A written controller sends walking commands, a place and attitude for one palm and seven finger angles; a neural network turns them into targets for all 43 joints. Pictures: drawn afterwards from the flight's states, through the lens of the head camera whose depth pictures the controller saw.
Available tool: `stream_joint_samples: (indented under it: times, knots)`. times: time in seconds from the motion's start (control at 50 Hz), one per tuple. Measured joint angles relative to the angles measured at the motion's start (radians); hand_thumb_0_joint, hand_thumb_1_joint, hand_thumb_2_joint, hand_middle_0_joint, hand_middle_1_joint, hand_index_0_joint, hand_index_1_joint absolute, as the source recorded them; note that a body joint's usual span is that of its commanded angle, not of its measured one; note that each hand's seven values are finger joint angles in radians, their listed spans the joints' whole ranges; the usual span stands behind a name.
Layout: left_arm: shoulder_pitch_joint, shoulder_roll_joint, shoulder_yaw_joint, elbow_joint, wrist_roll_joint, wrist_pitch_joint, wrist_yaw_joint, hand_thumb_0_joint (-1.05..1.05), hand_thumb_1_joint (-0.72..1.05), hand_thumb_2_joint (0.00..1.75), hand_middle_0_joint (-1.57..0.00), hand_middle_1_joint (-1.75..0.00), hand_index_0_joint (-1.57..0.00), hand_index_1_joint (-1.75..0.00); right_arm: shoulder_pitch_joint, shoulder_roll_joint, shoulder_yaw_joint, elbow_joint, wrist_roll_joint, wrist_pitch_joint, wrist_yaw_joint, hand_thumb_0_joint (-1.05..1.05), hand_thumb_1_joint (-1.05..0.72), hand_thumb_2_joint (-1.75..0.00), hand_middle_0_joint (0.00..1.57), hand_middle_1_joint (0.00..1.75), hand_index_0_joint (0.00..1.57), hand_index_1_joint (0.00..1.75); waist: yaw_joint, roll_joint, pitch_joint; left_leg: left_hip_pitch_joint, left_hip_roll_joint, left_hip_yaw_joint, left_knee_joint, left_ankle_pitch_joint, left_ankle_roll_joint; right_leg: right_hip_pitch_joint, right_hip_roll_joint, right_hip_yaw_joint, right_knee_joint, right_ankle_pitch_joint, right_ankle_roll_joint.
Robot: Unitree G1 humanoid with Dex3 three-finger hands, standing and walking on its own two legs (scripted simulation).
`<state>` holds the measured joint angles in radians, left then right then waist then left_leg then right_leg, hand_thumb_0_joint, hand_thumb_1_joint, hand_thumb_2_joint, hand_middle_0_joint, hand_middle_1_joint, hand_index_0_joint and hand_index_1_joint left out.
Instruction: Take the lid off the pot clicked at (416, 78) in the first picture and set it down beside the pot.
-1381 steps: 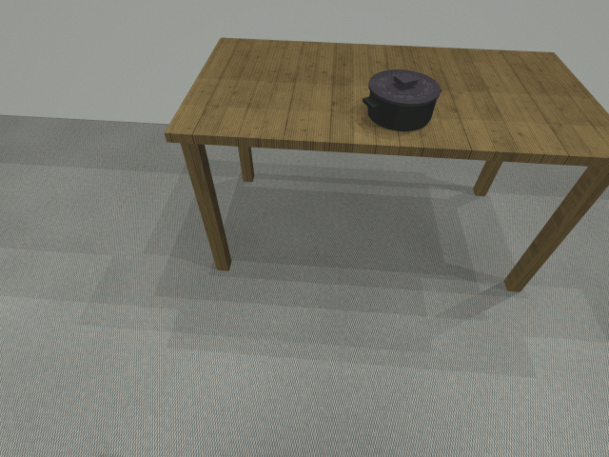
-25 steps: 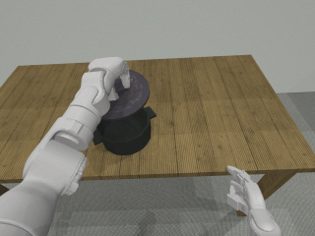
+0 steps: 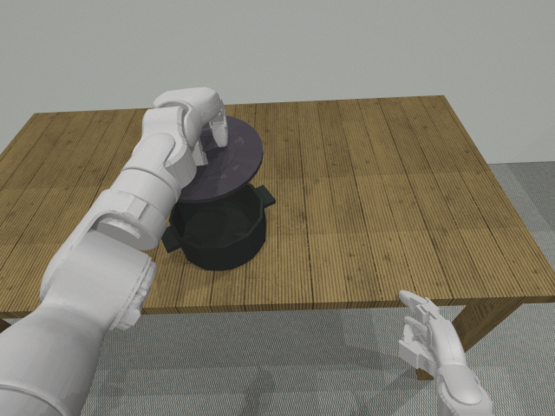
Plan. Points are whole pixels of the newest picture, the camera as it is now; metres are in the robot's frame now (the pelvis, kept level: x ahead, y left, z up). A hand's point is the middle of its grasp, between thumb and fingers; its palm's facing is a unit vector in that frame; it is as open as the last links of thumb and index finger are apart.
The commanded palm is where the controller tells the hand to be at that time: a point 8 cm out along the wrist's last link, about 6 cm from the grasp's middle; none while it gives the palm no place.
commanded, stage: move the lid sideways beside the pot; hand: left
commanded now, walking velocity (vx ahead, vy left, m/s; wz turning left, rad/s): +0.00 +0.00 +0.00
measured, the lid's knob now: (201, 145) +0.50 +0.11 +0.14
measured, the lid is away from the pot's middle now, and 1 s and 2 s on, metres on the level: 0.01 0.11 0.24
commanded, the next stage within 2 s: none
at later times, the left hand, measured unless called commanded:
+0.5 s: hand (158, 147) +0.47 +0.17 +0.16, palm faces -0.32 -0.05 -0.95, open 7.2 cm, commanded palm +0.47 +0.17 +0.23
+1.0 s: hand (122, 149) +0.46 +0.22 +0.16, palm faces -0.31 -0.04 -0.95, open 7.2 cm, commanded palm +0.47 +0.22 +0.23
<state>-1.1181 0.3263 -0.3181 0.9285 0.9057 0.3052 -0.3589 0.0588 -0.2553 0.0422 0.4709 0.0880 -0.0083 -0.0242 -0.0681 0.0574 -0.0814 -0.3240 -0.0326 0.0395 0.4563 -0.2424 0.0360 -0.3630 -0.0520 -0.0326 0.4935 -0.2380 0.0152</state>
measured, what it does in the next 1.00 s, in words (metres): stands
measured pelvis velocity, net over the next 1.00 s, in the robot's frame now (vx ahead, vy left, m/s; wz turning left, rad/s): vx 0.00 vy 0.02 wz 0.01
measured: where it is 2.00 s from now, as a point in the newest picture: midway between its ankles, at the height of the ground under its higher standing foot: outside the picture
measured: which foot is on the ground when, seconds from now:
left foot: down 0.00-1.00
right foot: down 0.00-1.00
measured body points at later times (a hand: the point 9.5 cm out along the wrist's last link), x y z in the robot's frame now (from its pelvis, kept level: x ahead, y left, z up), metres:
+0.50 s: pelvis +0.01 +0.01 +0.00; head +0.03 -0.01 +0.45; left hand +0.48 +0.17 +0.21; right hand +0.23 -0.24 -0.05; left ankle -0.01 +0.10 -0.74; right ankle +0.00 -0.13 -0.74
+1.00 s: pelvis +0.00 +0.02 +0.00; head +0.03 +0.01 +0.45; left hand +0.47 +0.22 +0.22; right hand +0.23 -0.23 -0.05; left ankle -0.01 +0.10 -0.74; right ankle +0.00 -0.13 -0.74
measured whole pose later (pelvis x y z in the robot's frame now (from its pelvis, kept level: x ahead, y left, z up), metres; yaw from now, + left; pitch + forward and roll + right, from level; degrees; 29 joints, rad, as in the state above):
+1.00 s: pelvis +0.00 +0.02 +0.00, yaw +1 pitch +7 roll +0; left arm -1.07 0.52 -0.24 0.90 0.94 0.14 -0.42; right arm 0.08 -0.27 0.01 0.45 0.09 0.02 -0.03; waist -0.06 0.04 -0.08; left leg -0.35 -0.05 0.03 0.47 -0.25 0.06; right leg -0.36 -0.06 -0.04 0.45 -0.22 0.03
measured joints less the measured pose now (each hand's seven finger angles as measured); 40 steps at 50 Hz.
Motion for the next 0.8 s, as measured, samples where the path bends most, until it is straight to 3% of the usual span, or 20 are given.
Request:
stream_joint_samples:
  times: [0.08,0.16,0.28,0.38,0.48,0.56,0.8]
  knots:
    - [0.012,0.003,-0.004,-0.015,0.001,-0.029,0.001,0.05,0.16,0.86,-0.59,-0.96,-0.76,-1.03,0.007,0.002,-0.002,0.001,0.000,-0.007,-0.005,0.01,-0.91,-0.90,0.20,0.30,0.29,0.35,0.003,0.002,0.000,0.004,0.001,-0.001,0.000,-0.002,0.000,0.005,0.001,-0.001,-0.004,0.000,0.000]
    - [0.012,0.013,0.037,0.007,-0.003,-0.042,0.017,0.05,0.16,0.86,-0.59,-0.96,-0.76,-1.03,-0.001,0.005,0.010,0.008,0.000,-0.006,-0.011,0.01,-0.91,-0.90,0.20,0.30,0.29,0.35,-0.001,-0.002,0.001,0.008,0.004,0.004,-0.002,-0.004,-0.001,0.008,0.005,0.004,-0.007,0.002,0.000]
    - [0.017,0.051,0.045,0.015,0.035,-0.034,0.027,0.05,0.16,0.86,-0.59,-0.96,-0.76,-1.04,0.007,0.005,0.005,-0.007,-0.001,-0.005,-0.007,0.01,-0.91,-0.90,0.20,0.30,0.29,0.35,-0.001,0.002,0.000,0.001,0.006,0.006,-0.003,-0.004,0.000,0.004,0.007,0.006,-0.015,0.005,0.001]
    - [0.024,0.085,0.056,0.022,0.018,-0.033,-0.016,0.05,0.16,0.85,-0.59,-0.96,-0.76,-1.04,0.011,-0.002,0.004,-0.012,0.003,0.003,-0.006,0.01,-0.91,-0.90,0.20,0.30,0.30,0.36,-0.001,-0.004,0.002,0.002,0.005,0.003,-0.002,-0.006,0.003,0.008,0.006,0.003,-0.020,0.005,0.003]
    - [0.049,0.116,0.053,-0.030,0.019,-0.082,-0.052,0.04,0.16,0.85,-0.59,-0.96,-0.76,-1.03,0.023,-0.007,-0.008,-0.017,0.002,0.003,-0.008,0.01,-0.91,-0.90,0.20,0.30,0.30,0.36,0.005,-0.011,0.004,0.000,0.003,-0.005,0.002,-0.008,0.006,0.015,0.003,-0.005,-0.027,0.006,0.006]
    - [0.054,0.134,0.070,-0.031,0.020,-0.118,-0.051,0.05,0.16,0.86,-0.59,-0.96,-0.76,-1.04,0.022,-0.009,-0.011,-0.016,0.002,0.009,-0.009,0.01,-0.91,-0.90,0.20,0.30,0.30,0.36,0.006,-0.015,0.005,-0.004,0.001,-0.005,0.008,-0.012,0.009,0.015,0.002,-0.006,-0.030,0.008,0.009]
    - [0.067,0.179,0.077,-0.050,0.025,-0.146,-0.055,0.05,0.16,0.85,-0.59,-0.96,-0.76,-1.04,0.028,-0.015,-0.029,-0.025,0.002,0.020,-0.006,0.01,-0.91,-0.90,0.20,0.30,0.26,0.34,0.009,-0.015,0.002,-0.016,-0.009,-0.007,0.010,-0.008,0.020,0.012,-0.008,-0.007,-0.042,0.017,0.015]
